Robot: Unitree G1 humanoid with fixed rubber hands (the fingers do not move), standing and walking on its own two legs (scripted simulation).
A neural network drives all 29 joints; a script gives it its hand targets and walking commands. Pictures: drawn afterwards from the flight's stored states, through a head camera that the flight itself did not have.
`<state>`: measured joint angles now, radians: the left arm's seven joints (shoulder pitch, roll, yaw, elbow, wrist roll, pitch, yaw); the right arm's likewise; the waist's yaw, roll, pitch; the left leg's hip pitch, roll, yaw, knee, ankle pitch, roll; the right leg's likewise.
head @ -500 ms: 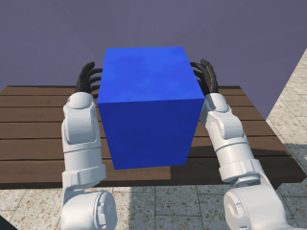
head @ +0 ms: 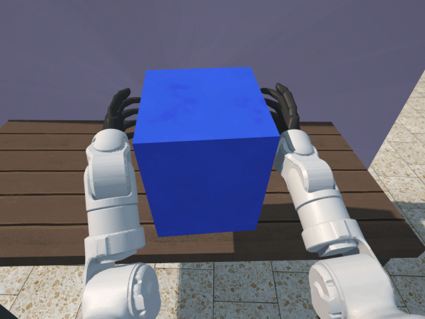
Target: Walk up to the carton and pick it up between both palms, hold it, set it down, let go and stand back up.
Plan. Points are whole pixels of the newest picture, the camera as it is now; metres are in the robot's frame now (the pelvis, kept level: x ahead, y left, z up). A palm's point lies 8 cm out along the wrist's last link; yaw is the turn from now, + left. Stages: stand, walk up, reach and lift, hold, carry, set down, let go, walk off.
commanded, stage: hold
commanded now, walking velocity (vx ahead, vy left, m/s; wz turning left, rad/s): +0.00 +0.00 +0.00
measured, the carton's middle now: (203, 153) +0.39 +0.00 +0.16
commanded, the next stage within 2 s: none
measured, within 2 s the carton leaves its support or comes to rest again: neither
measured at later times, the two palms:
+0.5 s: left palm (118, 131) +0.37 +0.14 +0.24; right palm (289, 130) +0.36 -0.15 +0.23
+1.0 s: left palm (116, 135) +0.37 +0.15 +0.23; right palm (286, 132) +0.36 -0.15 +0.23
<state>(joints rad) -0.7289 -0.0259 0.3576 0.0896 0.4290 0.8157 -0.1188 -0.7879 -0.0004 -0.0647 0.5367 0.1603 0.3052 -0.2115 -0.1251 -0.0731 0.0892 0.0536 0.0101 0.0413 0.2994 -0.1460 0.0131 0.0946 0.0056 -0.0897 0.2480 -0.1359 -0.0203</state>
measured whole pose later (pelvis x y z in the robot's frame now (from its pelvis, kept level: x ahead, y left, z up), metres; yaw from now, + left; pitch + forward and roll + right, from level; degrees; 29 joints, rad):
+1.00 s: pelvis +0.00 +0.00 +0.00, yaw +0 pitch -11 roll -1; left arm -0.72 -0.04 0.35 0.05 0.42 0.81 -0.11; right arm -0.78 0.00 -0.07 0.51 0.15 0.28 -0.20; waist -0.12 -0.06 0.10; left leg 0.04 0.01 0.05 0.30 -0.14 0.02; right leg 0.08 0.00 -0.08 0.25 -0.13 -0.02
